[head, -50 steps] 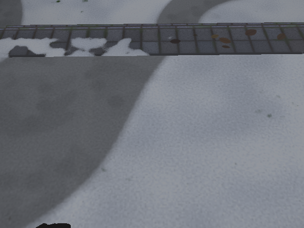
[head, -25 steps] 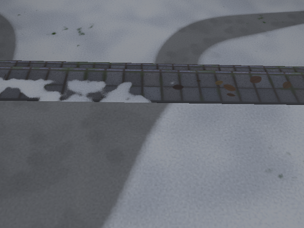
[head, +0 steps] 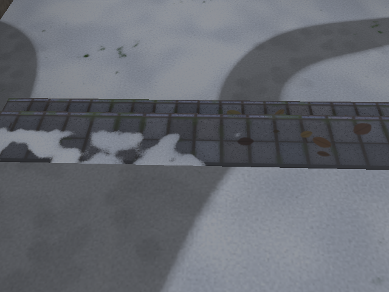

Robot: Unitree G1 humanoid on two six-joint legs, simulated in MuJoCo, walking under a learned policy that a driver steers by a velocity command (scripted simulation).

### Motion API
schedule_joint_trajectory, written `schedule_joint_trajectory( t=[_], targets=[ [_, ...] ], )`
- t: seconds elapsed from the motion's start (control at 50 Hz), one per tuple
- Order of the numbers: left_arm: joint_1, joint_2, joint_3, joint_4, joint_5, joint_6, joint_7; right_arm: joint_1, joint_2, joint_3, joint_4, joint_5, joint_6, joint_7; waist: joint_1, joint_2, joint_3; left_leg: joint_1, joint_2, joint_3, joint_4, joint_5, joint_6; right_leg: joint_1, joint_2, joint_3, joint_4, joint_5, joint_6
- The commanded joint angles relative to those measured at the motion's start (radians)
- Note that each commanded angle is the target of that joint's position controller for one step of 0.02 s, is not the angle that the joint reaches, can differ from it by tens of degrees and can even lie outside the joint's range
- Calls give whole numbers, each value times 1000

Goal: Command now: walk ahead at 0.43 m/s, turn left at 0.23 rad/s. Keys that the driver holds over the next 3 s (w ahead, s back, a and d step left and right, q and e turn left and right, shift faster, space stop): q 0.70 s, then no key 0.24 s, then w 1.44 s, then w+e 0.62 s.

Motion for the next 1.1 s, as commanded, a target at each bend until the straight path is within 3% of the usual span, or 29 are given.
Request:
schedule_joint_trajectory(
  t=[0.02, 0.06, 0.1, 0.2, 0.3, 0.36, 0.38, 0.4, 0.42, 0.44, 0.46, 0.48, 0.5, 0.52, 0.54, 0.58, 0.68, 0.76, 0.82, 0.84, 0.86, 0.88, 0.9, 0.92, 0.94, 0.98, 1.02, 1.06, 1.1],
  targets=[
    [-24, 65, 11, -35, 21, -36, 4, 69, -77, -27, -37, -1, 7, -7, -18, -116, -67, -147, 97, -72, -9, 108, -10, 145, -267, 271, -298, 170, -96],
    [-7, 90, 16, -9, 27, -43, 12, 71, -63, -28, -38, -11, 25, -12, -34, -102, -65, -138, 70, -67, -37, 121, -35, 116, -261, 152, -272, 523, -102],
    [-8, 117, 19, 1, 27, -35, 30, 22, -63, -27, -68, -19, 33, -13, -34, -97, -58, -179, 58, -58, -117, 195, -57, 124, -258, 76, -270, 642, -105],
    [9, 157, 22, 8, 11, 12, 73, -121, -42, -12, -135, -22, 42, 13, 19, -91, -69, -183, 57, 24, -384, 361, -69, 219, -245, -32, -254, 629, -73],
    [37, 185, 32, 11, 1, 65, 84, -210, -54, -12, -211, -24, 54, 44, 53, -84, -57, -222, 45, 76, -497, 257, -52, 358, -310, -48, -164, 620, -104],
    [9, 196, 38, -15, -12, 94, 90, -187, -75, -23, -240, -22, 57, 61, 32, -107, -72, -170, -2, 125, -545, 118, -11, 378, -326, -49, -25, 739, -93],
    [-1, 196, 38, -26, -17, 100, 94, -140, -89, -31, -237, -19, 52, 64, 7, -107, -99, -101, -33, 143, -602, 130, 12, 371, -310, -63, 70, 794, -74],
    [-5, 189, 35, -33, -21, 104, 96, -42, -118, -46, -218, -22, 44, 57, -49, -71, -151, 53, -63, 139, -726, 290, 50, 320, -260, -102, 235, 781, -27],
    [8, 173, 26, -57, 2, 93, 90, 42, -214, -75, -217, -30, 43, 33, -78, 59, -242, 316, 67, -84, -744, 742, 130, 100, -172, -115, 492, 451, 46],
    [39, 83, -5, -106, 44, 75, 71, 29, -313, -87, -235, -57, 43, 22, -2, 264, -338, 580, 343, -512, -721, 1121, 381, -275, 47, -52, 816, -516, 115],
    [16, 143, 7, -80, 26, 62, 50, 27, -222, -65, -254, -58, 45, 23, -58, 112, -459, 581, 342, -517, -746, 1002, 394, -289, 8, 182, 912, -534, 106],
    [-27, 165, 14, -98, -6, 63, 42, -57, -193, -57, -272, -45, 45, 22, -37, 58, -344, 488, 299, -397, -760, 884, 344, -338, -27, 184, 901, -464, 99],
    [-43, 156, 15, -92, -3, 69, 48, -115, -159, -50, -276, -23, 51, 19, -9, -30, -245, 379, 232, -313, -786, 724, 273, -348, -60, 168, 818, -397, 103],
    [-59, 160, 20, -93, 8, 79, 59, -153, -142, -44, -284, -13, 62, 13, 7, -42, -185, 284, 196, -279, -810, 614, 235, -332, -76, 158, 733, -347, 112],
    [-53, 154, 20, -97, 10, 88, 62, -167, -144, -42, -291, -21, 68, 8, 29, -5, -168, 196, 156, -249, -827, 582, 220, -262, -70, 143, 675, -310, 121],
    [-24, 121, 13, -95, 5, 95, 64, -164, -165, -51, -300, -37, 77, 2, 41, 53, -176, 148, 122, -231, -833, 597, 215, -199, -39, 124, 563, -281, 144],
    [-47, 118, 8, -109, 0, 99, 72, -145, -192, -63, -308, -31, 92, -20, 14, 100, -213, 123, 105, -291, -829, 371, 185, -127, -24, 148, 379, -196, 164],
    [-37, 129, 14, -113, -6, 87, 60, -150, -172, -53, -315, -37, 103, -17, -3, 149, -204, 133, 109, -347, -806, 251, 156, -75, -31, 138, 256, -197, 141],
    [22, 120, 17, -101, 2, 70, 43, -144, -143, -36, -309, -27, 113, -18, 29, 139, -185, 96, 67, -337, -732, 237, 99, 74, -38, 101, -20, -55, 88],
    [33, 171, 28, -108, 22, 68, 43, -103, -111, -26, -303, -33, 112, -19, 13, 39, -168, 28, 5, -278, -633, 111, 43, 135, -163, 219, -105, -24, 40],
    [1, 264, 44, -120, 40, 74, 49, -62, -78, -18, -322, -40, 104, -16, -50, -241, -128, -130, -163, -103, -458, -155, -21, 165, -355, 453, -157, 142, -89],
    [-3, 223, 36, -130, 61, 69, 48, -109, -149, -39, -332, -47, 90, -17, -3, -304, -121, -137, -139, -102, -257, -283, -64, 64, -457, 596, -199, 153, -222],
    [-40, 198, 30, -148, 51, 64, 50, -116, -201, -58, -313, -35, 89, -18, -1, -220, -100, -138, -127, -125, -121, -238, -75, 52, -416, 536, -192, 134, -217],
    [-73, 181, 27, -149, 30, 64, 55, -99, -190, -61, -289, -32, 95, -19, -18, -175, -89, -148, -125, -122, -68, -184, -89, 65, -355, 448, -167, 129, -170],
    [-87, 155, 18, -151, 10, 64, 57, -85, -160, -55, -272, -37, 105, -23, -19, -167, -84, -156, -119, -122, -45, -145, -107, 89, -313, 388, -150, 137, -138],
    [-38, 110, 0, -125, -1, 68, 62, -75, -79, -25, -260, -39, 109, -14, -6, -169, -97, -136, -85, -71, -144, -53, -124, 124, -248, 322, -189, -118, -108],
    [25, 159, 15, -107, -9, 82, 68, -158, -64, -10, -285, -30, 95, -1, 53, -243, -63, -139, -65, 41, -286, -52, -128, 165, -232, 333, -236, -296, -106],
    [74, 199, 26, -101, -8, 85, 74, -213, -63, -4, -300, -18, 76, 2, 85, -241, -47, -82, -58, 70, -431, -107, -110, 169, -254, 353, -245, -310, -118],
    [107, 220, 32, -92, -15, 82, 71, -200, -70, -5, -287, -13, 57, 6, 90, -231, -41, 3, -64, 88, -570, -119, -79, 157, -274, 363, -240, -311, -132]
  ],
)
Next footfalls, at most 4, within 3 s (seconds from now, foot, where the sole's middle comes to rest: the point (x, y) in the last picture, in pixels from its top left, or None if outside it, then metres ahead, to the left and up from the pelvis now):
0.42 left None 0.26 0.12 -0.77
0.84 right None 0.31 -0.11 -0.77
1.18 left None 0.18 0.10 -0.77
1.60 right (206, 260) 0.58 0.01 -0.77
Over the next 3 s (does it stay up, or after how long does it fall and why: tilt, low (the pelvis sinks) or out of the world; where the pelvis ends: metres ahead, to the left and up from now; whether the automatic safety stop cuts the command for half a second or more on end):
stays up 1.10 0.34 0.00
